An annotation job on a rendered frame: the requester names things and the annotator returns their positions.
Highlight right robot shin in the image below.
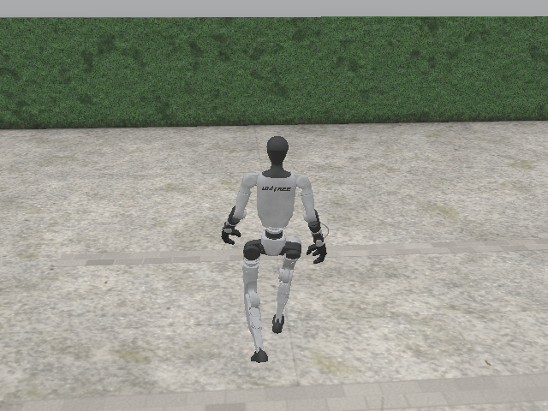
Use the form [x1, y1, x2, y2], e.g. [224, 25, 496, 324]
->
[275, 270, 294, 324]

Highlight robot left forearm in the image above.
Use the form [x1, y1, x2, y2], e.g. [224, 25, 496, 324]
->
[223, 206, 240, 233]

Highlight left robot upper arm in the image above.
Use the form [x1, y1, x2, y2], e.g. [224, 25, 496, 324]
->
[233, 173, 259, 219]

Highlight right robot upper arm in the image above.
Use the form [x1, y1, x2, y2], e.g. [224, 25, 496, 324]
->
[295, 174, 317, 223]

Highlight robot right forearm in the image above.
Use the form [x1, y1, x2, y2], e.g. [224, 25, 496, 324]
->
[308, 209, 325, 247]

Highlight robot torso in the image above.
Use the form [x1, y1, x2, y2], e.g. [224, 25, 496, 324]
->
[256, 169, 296, 256]

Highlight robot right hand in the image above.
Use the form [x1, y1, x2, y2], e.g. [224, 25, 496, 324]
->
[307, 244, 327, 264]

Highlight robot left hand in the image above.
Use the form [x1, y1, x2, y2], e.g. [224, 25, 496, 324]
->
[221, 229, 241, 245]

